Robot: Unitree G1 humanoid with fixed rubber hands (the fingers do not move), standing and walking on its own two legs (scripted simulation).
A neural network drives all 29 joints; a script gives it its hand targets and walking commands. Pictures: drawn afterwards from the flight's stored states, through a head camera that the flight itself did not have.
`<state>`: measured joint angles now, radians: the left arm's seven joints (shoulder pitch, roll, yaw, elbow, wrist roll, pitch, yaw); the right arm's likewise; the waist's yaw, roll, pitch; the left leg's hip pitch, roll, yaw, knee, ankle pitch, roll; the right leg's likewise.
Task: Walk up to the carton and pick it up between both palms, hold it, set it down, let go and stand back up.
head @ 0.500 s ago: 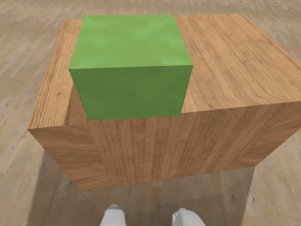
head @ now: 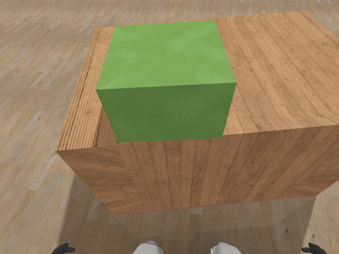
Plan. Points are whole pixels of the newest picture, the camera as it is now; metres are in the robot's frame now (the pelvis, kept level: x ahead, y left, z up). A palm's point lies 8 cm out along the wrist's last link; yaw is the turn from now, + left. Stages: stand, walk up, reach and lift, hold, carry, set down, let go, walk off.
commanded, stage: walk up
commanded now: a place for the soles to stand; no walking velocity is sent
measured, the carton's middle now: (167, 80) +0.59 +0.06 +0.07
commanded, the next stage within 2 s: none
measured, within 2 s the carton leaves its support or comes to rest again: neither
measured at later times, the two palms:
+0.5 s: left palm out of the picture +0.06 +0.32 -0.08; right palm out of the picture +0.07 -0.30 -0.07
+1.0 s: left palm out of the picture +0.07 +0.33 -0.07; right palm out of the picture +0.08 -0.30 -0.08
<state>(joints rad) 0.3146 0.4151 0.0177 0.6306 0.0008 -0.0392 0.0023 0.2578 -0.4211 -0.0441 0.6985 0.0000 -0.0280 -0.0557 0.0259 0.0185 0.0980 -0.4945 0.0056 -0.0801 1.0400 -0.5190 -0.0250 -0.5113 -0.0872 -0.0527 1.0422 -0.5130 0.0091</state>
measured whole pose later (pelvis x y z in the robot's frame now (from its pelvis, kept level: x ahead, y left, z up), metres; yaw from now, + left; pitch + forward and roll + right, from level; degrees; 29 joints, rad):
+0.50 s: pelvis -0.03 +0.01 +0.00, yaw +2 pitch -3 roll -1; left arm 0.29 0.42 0.02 0.63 0.00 0.00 0.00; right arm 0.30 -0.42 -0.04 0.70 0.00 -0.03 -0.04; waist 0.01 -0.01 0.09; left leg -0.52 0.00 -0.09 1.04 -0.48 -0.03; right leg -0.51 -0.08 -0.05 1.02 -0.45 0.00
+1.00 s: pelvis -0.02 +0.01 +0.00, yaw +3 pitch -2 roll +0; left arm 0.29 0.42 0.02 0.65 0.00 -0.03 0.00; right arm 0.32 -0.42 -0.04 0.70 0.00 -0.04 0.00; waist 0.01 0.01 0.05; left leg -0.51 -0.02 -0.09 1.02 -0.52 -0.03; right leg -0.51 -0.09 -0.05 1.03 -0.58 -0.01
